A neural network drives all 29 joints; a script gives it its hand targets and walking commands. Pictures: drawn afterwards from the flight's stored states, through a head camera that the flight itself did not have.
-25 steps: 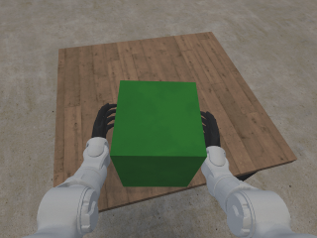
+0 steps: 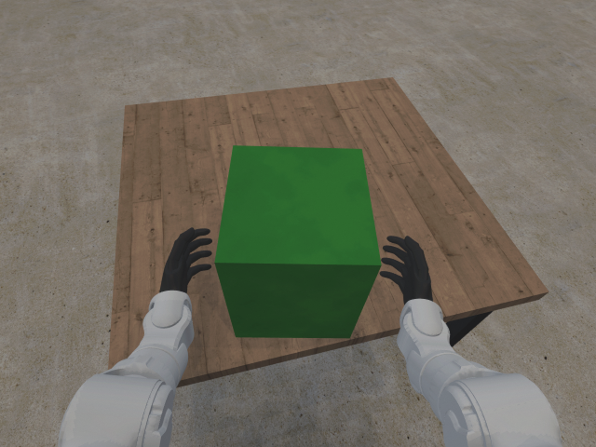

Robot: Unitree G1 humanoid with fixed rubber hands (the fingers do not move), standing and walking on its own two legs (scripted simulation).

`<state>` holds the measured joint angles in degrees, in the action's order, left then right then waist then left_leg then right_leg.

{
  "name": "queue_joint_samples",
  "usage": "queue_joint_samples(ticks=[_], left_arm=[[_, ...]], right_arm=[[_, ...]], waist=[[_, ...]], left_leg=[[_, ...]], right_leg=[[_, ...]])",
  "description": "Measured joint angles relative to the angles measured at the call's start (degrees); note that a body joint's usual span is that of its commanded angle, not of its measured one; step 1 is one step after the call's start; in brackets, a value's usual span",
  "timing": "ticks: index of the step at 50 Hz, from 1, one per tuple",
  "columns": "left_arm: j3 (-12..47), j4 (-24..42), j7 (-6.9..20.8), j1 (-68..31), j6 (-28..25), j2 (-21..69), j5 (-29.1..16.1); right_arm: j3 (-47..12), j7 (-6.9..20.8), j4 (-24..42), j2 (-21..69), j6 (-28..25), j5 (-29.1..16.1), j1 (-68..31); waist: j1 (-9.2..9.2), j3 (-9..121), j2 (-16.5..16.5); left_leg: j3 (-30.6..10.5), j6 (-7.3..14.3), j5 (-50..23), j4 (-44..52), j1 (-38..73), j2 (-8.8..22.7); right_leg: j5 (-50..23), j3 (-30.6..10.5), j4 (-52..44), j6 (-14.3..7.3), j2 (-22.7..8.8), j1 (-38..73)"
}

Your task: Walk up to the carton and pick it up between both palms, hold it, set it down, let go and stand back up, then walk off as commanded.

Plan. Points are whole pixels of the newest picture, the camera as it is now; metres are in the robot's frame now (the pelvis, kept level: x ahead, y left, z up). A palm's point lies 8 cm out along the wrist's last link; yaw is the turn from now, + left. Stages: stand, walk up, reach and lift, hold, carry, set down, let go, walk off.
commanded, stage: set down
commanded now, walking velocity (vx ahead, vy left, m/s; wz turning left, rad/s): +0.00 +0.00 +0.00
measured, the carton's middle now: (295, 248) +0.45 +0.01 -0.03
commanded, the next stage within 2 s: none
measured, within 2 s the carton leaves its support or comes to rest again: neither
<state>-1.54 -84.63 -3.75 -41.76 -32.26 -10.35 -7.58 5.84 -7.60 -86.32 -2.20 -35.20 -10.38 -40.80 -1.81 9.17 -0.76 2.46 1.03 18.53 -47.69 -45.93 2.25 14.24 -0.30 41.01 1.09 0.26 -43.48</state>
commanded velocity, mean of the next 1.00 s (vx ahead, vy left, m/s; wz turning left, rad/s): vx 0.00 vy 0.00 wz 0.00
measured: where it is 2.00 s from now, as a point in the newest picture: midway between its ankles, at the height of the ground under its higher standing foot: outside the picture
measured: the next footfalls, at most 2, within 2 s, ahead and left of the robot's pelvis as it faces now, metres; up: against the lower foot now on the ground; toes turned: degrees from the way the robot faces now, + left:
none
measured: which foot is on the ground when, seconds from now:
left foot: down 0.00-1.00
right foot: down 0.00-1.00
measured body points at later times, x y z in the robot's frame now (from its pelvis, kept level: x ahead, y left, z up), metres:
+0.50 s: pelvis +0.00 -0.01 +0.01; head +0.07 +0.01 +0.45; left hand +0.31 +0.20 -0.04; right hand +0.30 -0.19 -0.04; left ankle +0.04 +0.08 -0.70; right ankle +0.05 -0.16 -0.70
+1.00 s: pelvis +0.03 -0.03 +0.03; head +0.05 -0.02 +0.48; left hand +0.25 +0.22 -0.02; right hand +0.25 -0.20 -0.03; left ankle +0.04 +0.08 -0.70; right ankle +0.05 -0.16 -0.70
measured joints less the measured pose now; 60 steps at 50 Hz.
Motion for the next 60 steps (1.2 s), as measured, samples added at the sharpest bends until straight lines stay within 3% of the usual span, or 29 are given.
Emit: queue_joint_samples(ticks=[6, 15, 31, 44, 60], left_arm=[[0.5, 1.3, 1.2, 2.8, -0.6, -0.4, -1.5], [1.1, 9.7, 2.4, 10.9, -0.9, -0.6, -2.0], [1.1, 34.6, 5.9, 33.9, 2.4, -0.6, -1.3], [1.1, 37.2, 8.8, 41.4, 5.0, -2.5, -1.4], [1.1, 40.8, 10.2, 46.4, 9.7, -3.7, -1.8]], right_arm=[[-2.2, 0.1, 1.1, 0.0, 0.3, -0.5, 3.1], [-2.6, 0.2, 7.9, 0.0, -1.6, -0.5, 10.0], [-5.7, -0.1, 30.1, 0.0, -2.7, 0.1, 31.9], [-8.6, -1.1, 35.6, 0.0, -0.4, 0.3, 41.3], [-8.6, -1.0, 36.2, 0.0, 0.4, 1.1, 46.9]], waist=[[0.32, 0.1, 0.0], [0.51, 0.2, 0.0], [1.40, 0.3, 0.0], [3.00, -5.1, 0.0], [3.51, -8.1, 0.0]], left_leg=[[0.0, 0.3, -0.1, -0.4, 0.0, 0.0], [0.0, 0.3, -0.3, -0.1, 0.1, 0.0], [0.0, 0.3, -2.9, 7.9, 6.8, 0.0], [0.0, -0.4, -2.8, 13.5, 22.0, -0.1], [0.0, -0.7, -1.8, 15.8, 28.2, -0.1]], right_leg=[[0.1, 0.0, 0.7, 0.1, 0.0, -0.2], [0.0, 0.0, 0.6, 0.1, 0.0, -0.2], [-2.2, 0.0, -6.5, 0.1, 0.2, 6.2], [-1.2, 0.0, -10.4, 0.1, 0.2, 20.5], [-0.2, 0.0, -12.8, -0.1, 0.3, 26.8]])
